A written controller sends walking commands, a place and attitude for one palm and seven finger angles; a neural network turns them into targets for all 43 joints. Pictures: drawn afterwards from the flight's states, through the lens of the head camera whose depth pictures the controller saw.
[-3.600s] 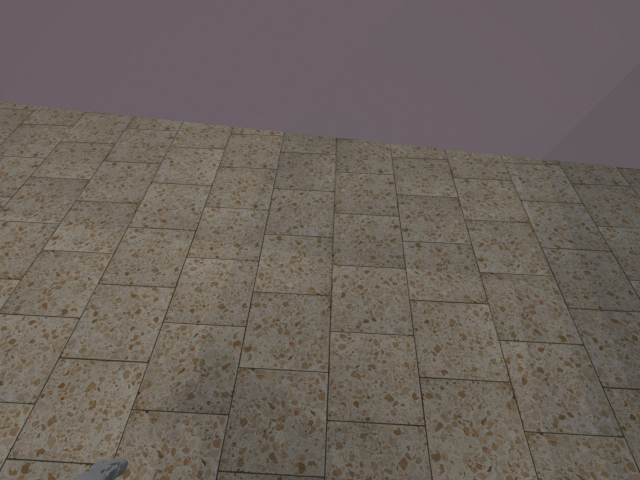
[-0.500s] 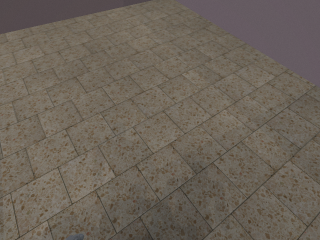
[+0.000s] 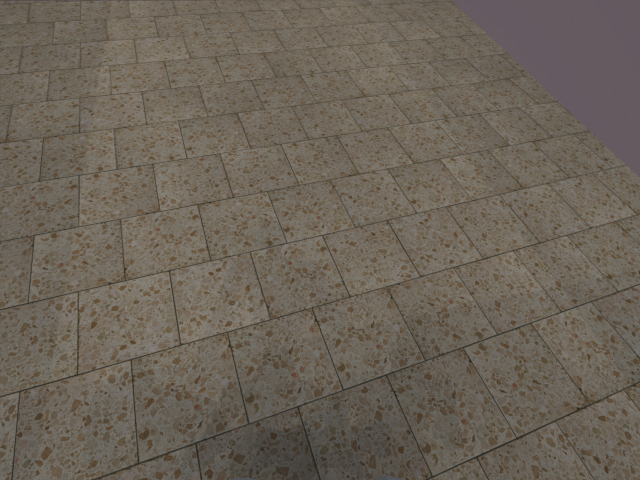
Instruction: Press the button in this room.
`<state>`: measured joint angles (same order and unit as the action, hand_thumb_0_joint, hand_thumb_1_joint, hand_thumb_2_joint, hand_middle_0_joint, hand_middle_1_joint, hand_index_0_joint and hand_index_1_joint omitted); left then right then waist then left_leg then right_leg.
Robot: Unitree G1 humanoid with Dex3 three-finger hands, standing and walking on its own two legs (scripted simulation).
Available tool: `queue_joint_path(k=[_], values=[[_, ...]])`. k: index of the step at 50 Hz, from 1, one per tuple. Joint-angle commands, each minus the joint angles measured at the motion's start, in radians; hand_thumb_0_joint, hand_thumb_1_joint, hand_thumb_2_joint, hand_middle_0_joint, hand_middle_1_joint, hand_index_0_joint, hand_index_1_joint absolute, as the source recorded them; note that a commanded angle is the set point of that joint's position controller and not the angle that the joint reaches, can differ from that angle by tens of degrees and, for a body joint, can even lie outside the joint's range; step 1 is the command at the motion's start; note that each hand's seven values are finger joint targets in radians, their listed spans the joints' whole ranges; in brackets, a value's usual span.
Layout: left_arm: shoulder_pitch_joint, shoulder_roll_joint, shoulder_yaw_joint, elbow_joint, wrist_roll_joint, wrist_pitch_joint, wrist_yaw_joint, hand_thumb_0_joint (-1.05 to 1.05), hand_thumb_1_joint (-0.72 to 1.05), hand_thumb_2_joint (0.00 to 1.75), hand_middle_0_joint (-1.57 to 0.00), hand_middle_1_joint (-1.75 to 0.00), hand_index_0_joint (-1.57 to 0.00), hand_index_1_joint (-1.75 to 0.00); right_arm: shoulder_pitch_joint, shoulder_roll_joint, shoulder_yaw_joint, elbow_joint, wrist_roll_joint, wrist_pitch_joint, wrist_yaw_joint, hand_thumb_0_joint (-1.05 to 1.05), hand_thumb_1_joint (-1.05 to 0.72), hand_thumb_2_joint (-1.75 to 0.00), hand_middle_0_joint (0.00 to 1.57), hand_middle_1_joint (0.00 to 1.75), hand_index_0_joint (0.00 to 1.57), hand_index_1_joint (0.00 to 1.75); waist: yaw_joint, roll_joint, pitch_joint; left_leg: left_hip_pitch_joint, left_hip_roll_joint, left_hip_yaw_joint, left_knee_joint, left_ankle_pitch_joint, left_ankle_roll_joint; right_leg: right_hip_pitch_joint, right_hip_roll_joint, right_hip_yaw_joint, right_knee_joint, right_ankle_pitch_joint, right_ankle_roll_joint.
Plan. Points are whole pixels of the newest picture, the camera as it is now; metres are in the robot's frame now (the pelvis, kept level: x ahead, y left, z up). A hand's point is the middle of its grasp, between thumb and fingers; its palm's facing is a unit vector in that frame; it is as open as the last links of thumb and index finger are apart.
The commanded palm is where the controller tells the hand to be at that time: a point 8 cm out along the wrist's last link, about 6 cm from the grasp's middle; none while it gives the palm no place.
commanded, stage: turn or walk to find it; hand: left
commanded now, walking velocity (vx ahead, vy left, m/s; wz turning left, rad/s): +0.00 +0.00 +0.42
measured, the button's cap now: out of the picture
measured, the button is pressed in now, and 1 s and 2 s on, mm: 0 0 0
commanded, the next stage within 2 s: none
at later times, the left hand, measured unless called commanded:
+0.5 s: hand out of the picture +0.03 +0.17 -0.14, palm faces +0.21 -0.94 -0.27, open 7.4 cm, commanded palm none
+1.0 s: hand out of the picture -0.09 +0.22 -0.16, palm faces +0.44 -0.86 -0.26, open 7.4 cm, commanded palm none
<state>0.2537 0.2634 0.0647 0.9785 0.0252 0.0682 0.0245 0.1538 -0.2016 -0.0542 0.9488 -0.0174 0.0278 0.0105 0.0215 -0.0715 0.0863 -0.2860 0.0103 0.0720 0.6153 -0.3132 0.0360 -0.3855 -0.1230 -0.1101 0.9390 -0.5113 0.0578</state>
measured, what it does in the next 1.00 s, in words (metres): steps on the spot, turning left: right foot, then left foot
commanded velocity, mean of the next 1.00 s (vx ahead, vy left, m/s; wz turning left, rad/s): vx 0.00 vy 0.00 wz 0.42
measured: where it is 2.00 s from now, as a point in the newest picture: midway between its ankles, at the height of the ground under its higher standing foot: outside the picture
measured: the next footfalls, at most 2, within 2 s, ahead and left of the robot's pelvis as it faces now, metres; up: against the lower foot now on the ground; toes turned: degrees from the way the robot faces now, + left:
right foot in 0.38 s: +0.03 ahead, -0.13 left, +0.00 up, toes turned +6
left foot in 0.78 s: -0.04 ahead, +0.12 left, +0.00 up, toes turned +25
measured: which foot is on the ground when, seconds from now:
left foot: down 0.00-0.38, up 0.40-0.76, down 0.78-1.00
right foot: up 0.00-0.36, down 0.38-0.80, up 0.82-1.00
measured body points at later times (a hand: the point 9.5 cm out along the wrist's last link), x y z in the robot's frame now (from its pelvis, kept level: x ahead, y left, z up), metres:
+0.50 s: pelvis -0.02 -0.03 +0.01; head +0.01 -0.06 +0.46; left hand +0.02 +0.22 -0.12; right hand +0.07 -0.28 -0.15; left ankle -0.04 +0.10 -0.66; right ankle -0.01 -0.14 -0.73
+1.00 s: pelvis -0.04 +0.00 +0.01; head -0.02 +0.03 +0.46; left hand -0.11 +0.27 -0.14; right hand +0.15 -0.18 -0.12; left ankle -0.08 +0.10 -0.73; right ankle -0.01 -0.15 -0.66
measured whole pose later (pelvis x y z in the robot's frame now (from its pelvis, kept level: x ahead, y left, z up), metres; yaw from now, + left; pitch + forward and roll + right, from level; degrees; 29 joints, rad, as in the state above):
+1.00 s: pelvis -0.04 +0.00 +0.01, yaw +24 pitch +0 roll +0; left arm 0.22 0.27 0.07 0.96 0.02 0.06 0.01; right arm 0.15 -0.19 -0.04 0.94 -0.02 0.02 0.00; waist 0.02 -0.04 0.07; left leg -0.24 0.00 0.02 0.49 -0.24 0.02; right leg -0.44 -0.10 -0.05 1.04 -0.43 0.07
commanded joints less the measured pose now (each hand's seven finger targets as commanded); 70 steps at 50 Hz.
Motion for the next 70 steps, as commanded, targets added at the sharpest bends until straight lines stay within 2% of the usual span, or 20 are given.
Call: queue_joint_path(k=[1, 10, 17, 18, 19, 20, 24, 33, 37, 38, 39, 40, 46, 53, 58, 59, 60, 61, 65, 70], values=[[-0.035, 0.057, 0.021, -0.083, -0.004, -0.029, -0.014, 0.0, 0.9, 0.9, -0.2, -0.3, -0.2, -0.3, 0.006, -0.19, -0.032, -0.056, -0.004, -0.019, -0.029, 0.0, -0.9, -0.9, 0.2, 0.3, 0.2, 0.3, -0.024, 0.22, -0.072, 0.072, 0.235, -0.284, -0.327, 0.282, 0.111, -0.134, 0.005, 0.085, 0.186, 0.098, 0.01], [-0.084, 0.039, 0.012, -0.112, -0.01, -0.033, -0.007, 0.0, 0.9, 0.9, -0.2, -0.3, -0.2, -0.3, 0.082, -0.196, -0.046, -0.045, -0.006, -0.013, -0.027, 0.0, -0.9, -0.9, 0.2, 0.3, 0.2, 0.3, -0.062, 0.194, -0.11, 0.16, 0.226, -0.364, -0.304, 0.352, 0.147, -0.081, 0.052, 0.086, -0.046, 0.057, 0.02], [0.039, 0.042, 0.014, -0.104, -0.017, -0.054, 0.005, 0.0, 0.9, 0.9, -0.2, -0.3, -0.2, -0.3, 0.032, -0.182, -0.053, -0.069, -0.002, -0.003, -0.015, 0.0, -0.9, -0.9, 0.2, 0.3, 0.2, 0.3, 0.003, 0.187, -0.148, -0.028, 0.137, -0.374, -0.198, 0.273, 0.075, 0.25, 0.082, 0.069, -0.508, 0.266, -0.007], [0.057, 0.091, 0.024, -0.105, -0.008, -0.064, 0.011, 0.0, 0.9, 0.9, -0.2, -0.3, -0.2, -0.3, 0.045, -0.137, -0.05, -0.075, 0.006, -0.003, -0.009, 0.0, -0.9, -0.9, 0.2, 0.3, 0.2, 0.3, 0.01, 0.063, -0.153, -0.156, 0.065, -0.311, -0.086, 0.14, 0.019, 0.367, -0.031, 0.18, -0.616, 0.256, -0.042], [0.057, 0.177, 0.04, -0.113, 0.006, -0.07, 0.016, 0.0, 0.9, 0.9, -0.2, -0.3, -0.2, -0.3, 0.053, -0.075, -0.038, -0.101, 0.009, -0.004, -0.004, 0.0, -0.9, -0.9, 0.2, 0.3, 0.2, 0.3, 0.013, -0.195, -0.132, -0.318, -0.076, -0.135, 0.122, -0.121, -0.053, 0.403, -0.28, 0.428, -0.687, 0.27, -0.144], [0.034, 0.191, 0.042, -0.133, -0.001, -0.065, 0.018, 0.0, 0.9, 0.9, -0.2, -0.3, -0.2, -0.3, 0.015, -0.119, -0.053, -0.112, -0.004, 0.009, -0.007, 0.0, -0.9, -0.9, 0.2, 0.3, 0.2, 0.3, 0.029, -0.189, -0.111, -0.291, -0.055, -0.137, 0.328, -0.244, -0.06, 0.257, -0.37, 0.45, -0.708, 0.31, -0.219], [-0.093, 0.088, 0.014, -0.152, -0.004, -0.078, 0.012, 0.0, 0.9, 0.9, -0.2, -0.3, -0.2, -0.3, 0.074, -0.104, -0.054, -0.04, -0.007, 0.028, 0.008, 0.0, -0.9, -0.9, 0.2, 0.3, 0.2, 0.3, -0.05, -0.059, -0.032, -0.282, -0.002, -0.12, 0.596, -0.06, -0.082, 0.171, -0.183, 0.174, -0.64, 0.444, -0.17], [0.047, 0.149, 0.035, -0.08, 0.008, -0.072, 0.011, 0.0, 0.9, 0.9, -0.2, -0.3, -0.2, -0.3, -0.039, -0.075, -0.024, -0.058, 0.006, 0.016, 0.005, 0.0, -0.9, -0.9, 0.2, 0.3, 0.2, 0.3, 0.028, -0.129, -0.084, -0.149, 0.011, -0.006, 0.195, -0.144, -0.096, 0.305, -0.22, 0.093, -0.527, 0.771, -0.195], [0.018, 0.153, 0.038, -0.072, 0.0, -0.061, 0.007, 0.0, 0.9, 0.9, -0.2, -0.3, -0.2, -0.3, 0.035, -0.096, -0.023, -0.042, 0.006, 0.001, 0.001, 0.0, -0.9, -0.9, 0.2, 0.3, 0.2, 0.3, -0.017, -0.112, -0.125, 0.036, -0.001, 0.031, -0.108, 0.037, -0.073, 0.261, -0.193, 0.019, -0.403, 0.726, -0.12], [0.021, 0.134, 0.035, -0.077, -0.009, -0.055, 0.004, 0.0, 0.9, 0.9, -0.2, -0.3, -0.2, -0.3, 0.072, -0.141, -0.032, -0.035, 0.003, -0.009, 0.001, 0.0, -0.9, -0.9, 0.2, 0.3, 0.2, 0.3, -0.041, -0.014, -0.156, 0.179, 0.05, -0.02, -0.214, 0.199, -0.052, 0.16, -0.163, -0.02, -0.292, 0.619, -0.072], [0.045, 0.075, 0.028, -0.104, -0.015, -0.049, -0.003, 0.0, 0.9, 0.9, -0.2, -0.3, -0.2, -0.3, 0.107, -0.239, -0.053, -0.038, -0.005, -0.018, -0.002, 0.0, -0.9, -0.9, 0.2, 0.3, 0.2, 0.3, -0.052, 0.266, -0.198, 0.335, 0.276, -0.312, -0.224, 0.523, 0.051, -0.07, -0.046, -0.076, -0.105, 0.233, 0.001], [-0.016, 0.043, 0.005, -0.139, -0.006, -0.046, -0.001, 0.0, 0.9, 0.9, -0.2, -0.3, -0.2, -0.3, 0.164, -0.285, -0.061, -0.028, 0.002, -0.011, -0.005, 0.0, -0.9, -0.9, 0.2, 0.3, 0.2, 0.3, -0.081, 0.333, -0.183, 0.304, 0.399, -0.389, -0.243, 0.721, 0.148, -0.135, 0.004, -0.025, 0.058, -0.148, 0.014], [-0.03, 0.055, 0.018, -0.081, -0.009, -0.031, -0.014, 0.0, 0.9, 0.9, -0.2, -0.3, -0.2, -0.3, 0.016, -0.193, -0.031, -0.057, -0.002, -0.023, -0.029, 0.0, -0.9, -0.9, 0.2, 0.3, 0.2, 0.3, -0.026, 0.232, -0.1, 0.123, 0.22, -0.24, -0.294, 0.451, 0.11, -0.108, 0.009, 0.078, 0.161, 0.096, 0.018], [-0.082, 0.032, 0.01, -0.125, -0.013, -0.037, -0.009, 0.0, 0.9, 0.9, -0.2, -0.3, -0.2, -0.3, 0.059, -0.205, -0.046, -0.057, -0.008, -0.012, -0.024, 0.0, -0.9, -0.9, 0.2, 0.3, 0.2, 0.3, -0.056, 0.221, -0.115, 0.153, 0.224, -0.334, -0.274, 0.431, 0.14, -0.053, 0.054, 0.074, -0.085, 0.052, 0.018], [0.039, 0.047, 0.013, -0.108, -0.017, -0.059, -0.002, 0.0, 0.9, 0.9, -0.2, -0.3, -0.2, -0.3, 0.015, -0.191, -0.052, -0.079, -0.001, -0.004, -0.015, 0.0, -0.9, -0.9, 0.2, 0.3, 0.2, 0.3, 0.002, 0.191, -0.152, 0.003, 0.145, -0.33, -0.155, 0.369, 0.07, 0.232, 0.083, 0.05, -0.491, 0.282, 0.004], [0.067, 0.096, 0.022, -0.106, -0.008, -0.071, 0.004, 0.0, 0.9, 0.9, -0.2, -0.3, -0.2, -0.3, 0.027, -0.151, -0.048, -0.085, 0.007, -0.006, -0.01, 0.0, -0.9, -0.9, 0.2, 0.3, 0.2, 0.3, 0.015, 0.067, -0.167, -0.11, 0.076, -0.269, -0.044, 0.213, 0.014, 0.352, -0.029, 0.157, -0.603, 0.315, -0.025], [0.068, 0.195, 0.041, -0.112, 0.007, -0.08, 0.012, 0.0, 0.9, 0.9, -0.2, -0.3, -0.2, -0.3, 0.037, -0.081, -0.036, -0.11, 0.01, -0.005, -0.003, 0.0, -0.9, -0.9, 0.2, 0.3, 0.2, 0.3, 0.016, -0.213, -0.143, -0.294, -0.071, -0.113, 0.172, -0.144, -0.061, 0.413, -0.285, 0.417, -0.662, 0.426, -0.127], [0.053, 0.199, 0.043, -0.128, -0.003, -0.077, 0.013, 0.0, 0.9, 0.9, -0.2, -0.3, -0.2, -0.3, 0.017, -0.13, -0.049, -0.11, -0.004, 0.009, -0.009, 0.0, -0.9, -0.9, 0.2, 0.3, 0.2, 0.3, 0.031, -0.221, -0.131, -0.271, -0.039, -0.153, 0.362, -0.262, -0.061, 0.272, -0.363, 0.437, -0.685, 0.411, -0.204], [-0.102, 0.088, 0.015, -0.152, -0.003, -0.078, 0.011, 0.0, 0.9, 0.9, -0.2, -0.3, -0.2, -0.3, 0.061, -0.111, -0.052, -0.044, -0.006, 0.027, 0.01, 0.0, -0.9, -0.9, 0.2, 0.3, 0.2, 0.3, -0.052, -0.054, -0.022, -0.267, 0.008, -0.126, 0.6, -0.062, -0.079, 0.148, -0.194, 0.172, -0.651, 0.414, -0.166], [-0.01, 0.101, 0.019, -0.114, 0.002, -0.082, 0.013, 0.0, 0.9, 0.9, -0.2, -0.3, -0.2, -0.3, 0.015, -0.097, -0.039, -0.041, -0.002, 0.027, 0.009, 0.0, -0.9, -0.9, 0.2, 0.3, 0.2, 0.3, -0.004, -0.087, -0.057, -0.249, 0.022, -0.072, 0.449, -0.093, -0.107, 0.27, -0.209, 0.102, -0.617, 0.566, -0.183]])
